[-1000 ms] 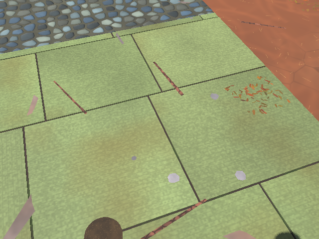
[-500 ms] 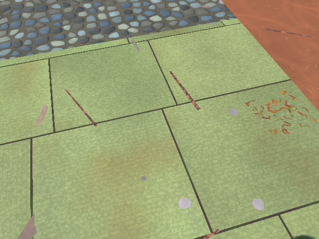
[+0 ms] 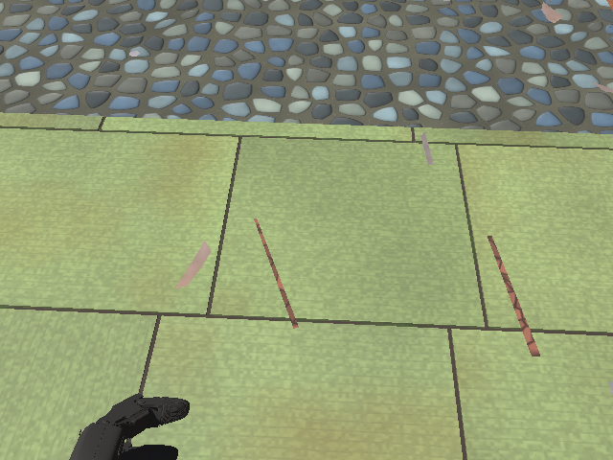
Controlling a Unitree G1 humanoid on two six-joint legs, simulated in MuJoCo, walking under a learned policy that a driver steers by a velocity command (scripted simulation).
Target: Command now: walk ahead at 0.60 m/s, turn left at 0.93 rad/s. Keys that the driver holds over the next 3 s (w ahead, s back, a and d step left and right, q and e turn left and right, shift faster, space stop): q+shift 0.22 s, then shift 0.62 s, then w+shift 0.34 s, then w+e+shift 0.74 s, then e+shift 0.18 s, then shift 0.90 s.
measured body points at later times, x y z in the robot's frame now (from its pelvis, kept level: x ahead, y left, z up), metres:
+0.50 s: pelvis +0.23 -0.03 +0.00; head +0.26 -0.01 +0.45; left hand +0.18 +0.25 -0.12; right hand +0.52 -0.18 -0.08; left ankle +0.24 +0.10 -0.69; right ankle +0.34 -0.11 -0.73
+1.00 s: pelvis +0.26 +0.00 +0.01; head +0.26 +0.00 +0.46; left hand +0.18 +0.25 -0.12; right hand +0.48 -0.17 -0.10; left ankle +0.24 +0.09 -0.69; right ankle +0.27 -0.12 -0.73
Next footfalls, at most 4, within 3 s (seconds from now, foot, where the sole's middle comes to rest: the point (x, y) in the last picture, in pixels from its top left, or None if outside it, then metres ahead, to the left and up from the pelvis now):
0.18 right None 0.38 -0.10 -0.77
0.56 left None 0.28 0.11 -0.77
0.86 right None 0.31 -0.10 -0.77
1.18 left None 0.32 0.16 -0.77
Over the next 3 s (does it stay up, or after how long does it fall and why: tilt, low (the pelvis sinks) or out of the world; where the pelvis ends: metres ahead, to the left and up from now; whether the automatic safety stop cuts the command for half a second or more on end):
stays up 1.13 0.13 0.01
